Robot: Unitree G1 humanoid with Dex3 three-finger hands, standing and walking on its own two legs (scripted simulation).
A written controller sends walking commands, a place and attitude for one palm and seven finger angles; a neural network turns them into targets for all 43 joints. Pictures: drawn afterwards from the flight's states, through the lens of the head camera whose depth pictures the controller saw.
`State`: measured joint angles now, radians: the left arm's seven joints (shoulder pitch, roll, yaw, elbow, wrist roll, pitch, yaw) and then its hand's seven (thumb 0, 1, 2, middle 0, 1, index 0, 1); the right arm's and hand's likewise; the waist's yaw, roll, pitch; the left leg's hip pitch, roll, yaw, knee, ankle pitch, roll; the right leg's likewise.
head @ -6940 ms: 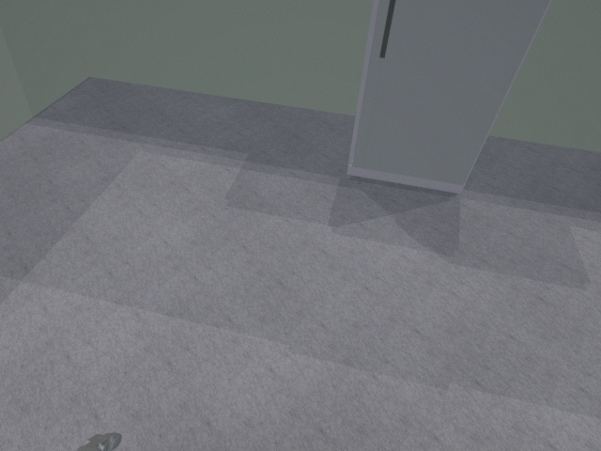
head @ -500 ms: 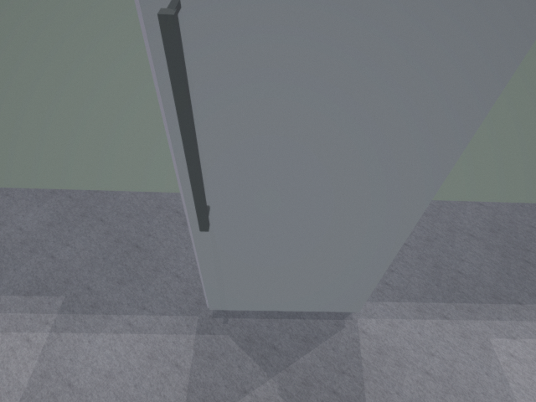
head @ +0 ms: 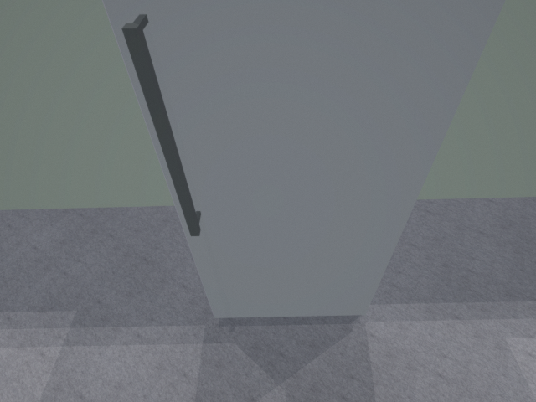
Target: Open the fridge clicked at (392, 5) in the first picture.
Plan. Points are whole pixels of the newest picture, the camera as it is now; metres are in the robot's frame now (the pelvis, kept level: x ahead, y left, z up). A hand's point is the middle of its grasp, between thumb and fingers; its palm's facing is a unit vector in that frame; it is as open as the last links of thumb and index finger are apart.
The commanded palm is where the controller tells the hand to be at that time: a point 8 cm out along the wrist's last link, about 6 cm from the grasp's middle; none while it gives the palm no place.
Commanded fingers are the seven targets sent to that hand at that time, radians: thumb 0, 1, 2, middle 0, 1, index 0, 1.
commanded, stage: look again from close up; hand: left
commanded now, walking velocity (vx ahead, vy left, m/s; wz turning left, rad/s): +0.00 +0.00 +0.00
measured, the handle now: (174, 150) +0.50 +0.20 +0.12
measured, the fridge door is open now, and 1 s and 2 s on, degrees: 0 0 0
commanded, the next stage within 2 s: raise the hand to about handle height in 0.64 s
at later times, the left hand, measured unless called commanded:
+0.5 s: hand out of the picture +0.00 +0.15 -0.17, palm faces +0.04 -0.98 -0.20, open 7.3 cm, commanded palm none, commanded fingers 0.00 0.90 0.90 -0.20 -0.30 -0.20 -0.30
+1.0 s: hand (164, 343) +0.20 +0.16 +0.01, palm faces +0.14 -0.99 +0.03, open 7.7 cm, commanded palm +0.10 +0.22 -0.05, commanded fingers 0.00 0.57 0.76 -0.22 -0.51 -0.22 -0.51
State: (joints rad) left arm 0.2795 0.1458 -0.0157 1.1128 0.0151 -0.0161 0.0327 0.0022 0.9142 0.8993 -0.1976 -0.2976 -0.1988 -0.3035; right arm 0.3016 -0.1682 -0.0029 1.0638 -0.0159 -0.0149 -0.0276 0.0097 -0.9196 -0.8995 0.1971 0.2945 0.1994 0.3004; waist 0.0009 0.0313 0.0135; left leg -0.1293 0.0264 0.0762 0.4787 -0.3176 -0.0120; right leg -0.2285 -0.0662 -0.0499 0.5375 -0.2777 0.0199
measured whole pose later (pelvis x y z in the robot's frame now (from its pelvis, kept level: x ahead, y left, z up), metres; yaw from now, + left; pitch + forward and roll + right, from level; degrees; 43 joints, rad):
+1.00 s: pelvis -0.03 -0.01 -0.02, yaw +2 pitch +4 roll +1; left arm 0.28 0.15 0.07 0.19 -0.20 -0.36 -0.07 0.01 0.80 0.85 -0.20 -0.38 -0.20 -0.38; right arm 0.23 -0.26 -0.03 0.72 0.01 -0.32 -0.02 0.01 -0.91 -0.90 0.20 0.29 0.20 0.30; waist -0.02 -0.02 -0.07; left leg -0.42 0.03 0.05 0.71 -0.36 -0.02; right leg -0.49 -0.08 -0.07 0.73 -0.31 0.01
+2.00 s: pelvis -0.03 +0.00 -0.05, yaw +3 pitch +8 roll -2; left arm 0.23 0.33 0.36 0.06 -0.34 -0.25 -0.34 -0.01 -0.36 0.36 -0.29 -1.11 -0.29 -1.12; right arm 0.24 -0.26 0.03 0.56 0.03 -0.28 -0.07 0.01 -0.90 -0.90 0.20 0.30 0.20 0.30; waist 0.01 0.01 -0.10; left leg -0.61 0.06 -0.01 0.97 -0.50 -0.02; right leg -0.63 -0.06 -0.11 0.91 -0.41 0.01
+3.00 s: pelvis -0.02 +0.00 -0.03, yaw +2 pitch +5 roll -1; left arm 0.00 0.39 0.45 0.35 -0.35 -0.19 -0.49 -0.02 -0.50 0.30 -0.30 -1.20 -0.30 -1.20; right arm 0.27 -0.28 0.06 0.58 0.02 -0.25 -0.08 0.01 -0.90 -0.90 0.20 0.30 0.20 0.30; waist 0.02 0.02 -0.06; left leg -0.48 0.06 0.01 0.82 -0.43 -0.02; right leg -0.52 -0.05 -0.09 0.78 -0.35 0.00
